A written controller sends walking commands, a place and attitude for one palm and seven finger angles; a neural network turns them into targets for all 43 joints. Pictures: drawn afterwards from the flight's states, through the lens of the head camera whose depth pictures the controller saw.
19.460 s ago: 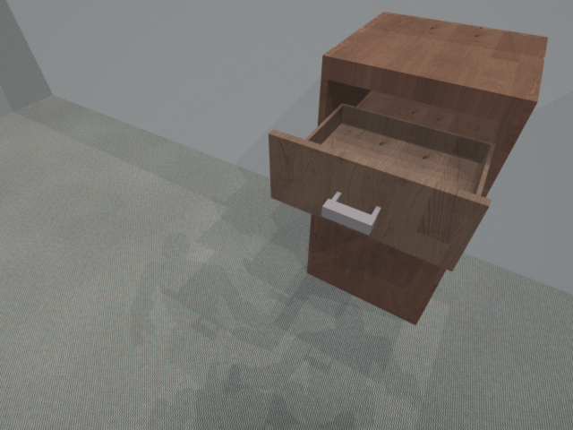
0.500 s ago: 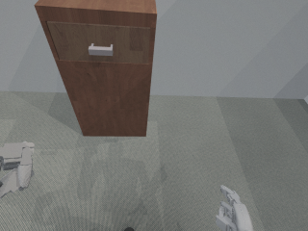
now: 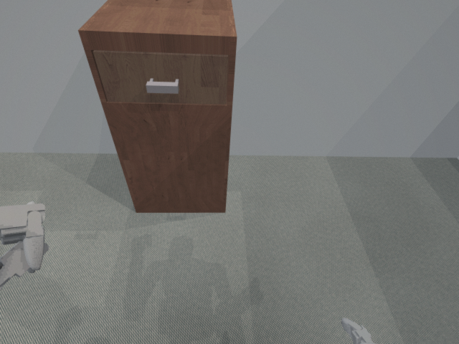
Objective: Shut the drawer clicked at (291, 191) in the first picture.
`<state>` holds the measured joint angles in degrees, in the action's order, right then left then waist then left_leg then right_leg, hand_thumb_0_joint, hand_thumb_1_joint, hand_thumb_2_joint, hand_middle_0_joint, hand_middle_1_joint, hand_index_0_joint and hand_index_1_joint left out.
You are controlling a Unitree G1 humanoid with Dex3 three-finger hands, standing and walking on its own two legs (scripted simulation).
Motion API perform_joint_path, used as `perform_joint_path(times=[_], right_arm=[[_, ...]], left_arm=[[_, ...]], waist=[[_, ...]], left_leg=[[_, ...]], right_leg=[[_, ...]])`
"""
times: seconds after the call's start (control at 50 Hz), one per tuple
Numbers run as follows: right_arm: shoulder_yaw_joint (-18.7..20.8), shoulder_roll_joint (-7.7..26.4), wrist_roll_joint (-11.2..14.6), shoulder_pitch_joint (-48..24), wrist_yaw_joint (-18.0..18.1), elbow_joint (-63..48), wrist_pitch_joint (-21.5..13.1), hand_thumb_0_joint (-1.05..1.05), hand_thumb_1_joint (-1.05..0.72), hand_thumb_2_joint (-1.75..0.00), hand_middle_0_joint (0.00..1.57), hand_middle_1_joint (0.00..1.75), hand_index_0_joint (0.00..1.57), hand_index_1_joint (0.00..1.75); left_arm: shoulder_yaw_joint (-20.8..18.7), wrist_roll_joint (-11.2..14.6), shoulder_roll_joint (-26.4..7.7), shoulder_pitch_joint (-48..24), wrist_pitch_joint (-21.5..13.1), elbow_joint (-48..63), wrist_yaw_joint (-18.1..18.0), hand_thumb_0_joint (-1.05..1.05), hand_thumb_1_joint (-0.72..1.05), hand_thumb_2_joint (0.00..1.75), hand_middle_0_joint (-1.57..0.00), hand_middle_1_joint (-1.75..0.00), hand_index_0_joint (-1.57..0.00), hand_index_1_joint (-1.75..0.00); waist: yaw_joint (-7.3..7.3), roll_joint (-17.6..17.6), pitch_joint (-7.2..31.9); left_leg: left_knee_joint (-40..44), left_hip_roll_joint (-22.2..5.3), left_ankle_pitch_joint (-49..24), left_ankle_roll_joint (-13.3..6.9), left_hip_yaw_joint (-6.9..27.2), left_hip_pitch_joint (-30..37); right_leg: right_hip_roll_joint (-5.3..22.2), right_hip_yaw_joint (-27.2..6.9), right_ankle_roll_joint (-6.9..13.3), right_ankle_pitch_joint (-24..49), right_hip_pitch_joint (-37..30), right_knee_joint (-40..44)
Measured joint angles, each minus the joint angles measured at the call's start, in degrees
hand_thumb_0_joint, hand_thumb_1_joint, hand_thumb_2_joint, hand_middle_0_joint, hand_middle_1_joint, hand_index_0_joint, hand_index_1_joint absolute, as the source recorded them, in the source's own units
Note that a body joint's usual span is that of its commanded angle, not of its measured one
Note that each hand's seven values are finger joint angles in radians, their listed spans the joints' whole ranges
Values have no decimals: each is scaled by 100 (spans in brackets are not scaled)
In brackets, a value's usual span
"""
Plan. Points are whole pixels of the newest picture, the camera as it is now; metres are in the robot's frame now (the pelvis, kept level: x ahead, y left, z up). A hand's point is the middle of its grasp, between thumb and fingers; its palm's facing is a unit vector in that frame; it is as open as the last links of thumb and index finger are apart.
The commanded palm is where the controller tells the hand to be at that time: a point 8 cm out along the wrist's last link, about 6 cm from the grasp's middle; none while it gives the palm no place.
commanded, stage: stop stepping back and stand still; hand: left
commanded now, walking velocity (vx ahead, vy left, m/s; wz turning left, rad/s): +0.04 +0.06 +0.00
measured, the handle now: (163, 84) +0.89 +0.25 +0.01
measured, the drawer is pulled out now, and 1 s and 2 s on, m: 0.00 0.00 0.00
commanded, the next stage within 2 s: let the arm hang, fingers relaxed in 0.70 s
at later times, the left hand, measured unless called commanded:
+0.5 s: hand (25, 235) +0.21 +0.27 +0.17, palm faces +0.38 -0.80 -0.47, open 3.2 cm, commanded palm +0.15 +0.31 +0.19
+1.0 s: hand (74, 343) +0.15 +0.28 -0.09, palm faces +0.04 -0.93 -0.36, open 3.0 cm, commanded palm none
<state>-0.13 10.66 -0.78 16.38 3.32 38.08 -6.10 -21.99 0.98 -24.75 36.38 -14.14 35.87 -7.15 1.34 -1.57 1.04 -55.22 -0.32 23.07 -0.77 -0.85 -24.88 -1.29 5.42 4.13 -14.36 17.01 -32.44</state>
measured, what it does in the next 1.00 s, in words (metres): steps on the spot: left foot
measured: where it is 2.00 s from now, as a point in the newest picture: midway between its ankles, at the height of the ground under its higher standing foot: outside the picture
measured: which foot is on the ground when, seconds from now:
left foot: up 0.00-0.12, down 0.14-1.00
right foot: down 0.00-1.00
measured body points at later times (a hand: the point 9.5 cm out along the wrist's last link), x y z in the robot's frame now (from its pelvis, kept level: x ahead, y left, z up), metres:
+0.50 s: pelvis +0.03 +0.02 +0.01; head +0.03 +0.02 +0.46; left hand +0.18 +0.31 +0.19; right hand +0.21 -0.19 -0.07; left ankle +0.03 +0.13 -0.73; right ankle +0.04 -0.08 -0.73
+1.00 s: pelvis +0.00 +0.05 +0.00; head +0.01 +0.03 +0.45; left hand +0.15 +0.32 -0.07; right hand +0.15 -0.21 -0.12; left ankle +0.03 +0.13 -0.73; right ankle +0.04 -0.08 -0.73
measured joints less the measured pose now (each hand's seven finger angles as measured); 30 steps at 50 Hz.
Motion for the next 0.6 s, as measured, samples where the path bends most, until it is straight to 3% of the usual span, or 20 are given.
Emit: perform_joint_path(times=[0.04, 0.1, 0.14, 0.24, 0.36, 0.46, 0.6], right_arm=[[12, 32, 17, 6, 39, 66, 79, 1, -90, -90, 21, 30, 20, 30], [3, 92, 28, 22, 126, 23, 28, 1, -90, -90, 21, 30, 20, 30], [23, 195, -7, 13, 174, -60, -82, 1, -90, -90, 21, 30, 20, 30], [-16, 56, -22, -167, 144, -132, -231, 1, -90, -90, 21, 30, 20, 30], [-127, -68, 19, -454, -26, -267, -239, 1, -90, -90, 21, 30, 20, 30], [-93, -30, 56, -618, -29, -290, -52, 1, -90, -90, 21, 30, 20, 30], [-53, 81, 54, -565, 82, -351, 61, 1, -90, -90, 21, 30, 20, 30]], left_arm=[[-77, 35, 108, -13, -15, -249, -15, 1, 88, 90, -141, -160, -141, -159], [-93, 49, 275, -85, 90, -561, -74, 1, 88, 90, -141, -160, -141, -159], [8, 37, 400, -147, 157, -623, -98, 1, 88, 90, -141, -160, -141, -159], [218, -88, 435, -264, 280, -464, -85, 2, 88, 90, -141, -160, -141, -159], [60, -33, 214, -193, 67, -176, -53, 2, 88, 90, -141, -160, -141, -159], [71, 69, 301, -97, 122, -426, -36, 1, 88, 90, -140, -160, -141, -159], [251, 42, 439, -83, 353, -652, -21, 1, 88, 90, -140, -160, -141, -159]], waist=[[-47, -22, 109], [-58, -48, 143], [-50, 63, 95], [-115, -188, -115], [-123, 77, -224], [-123, 228, -193], [-150, 144, -262]], left_leg=[[115, -39, -153, -13, -176, -27], [1379, -139, -326, -90, -344, 447], [2236, -206, -508, -92, -267, 811], [2353, 44, -776, -36, -358, 1013], [2459, -83, -794, 23, -243, 1056], [2604, -105, -827, -3, -280, 1094], [2913, -5, -950, -78, -353, 1263]], right_leg=[[58, -34, -22, 51, -30, 170], [141, -10, -105, 58, -52, 207], [125, 72, -183, -48, 0, 21], [232, -268, -412, -505, -40, -341], [61, -181, -210, -70, -305, 234], [27, -222, -250, 58, -388, 515], [114, -294, -337, 130, -483, 687]])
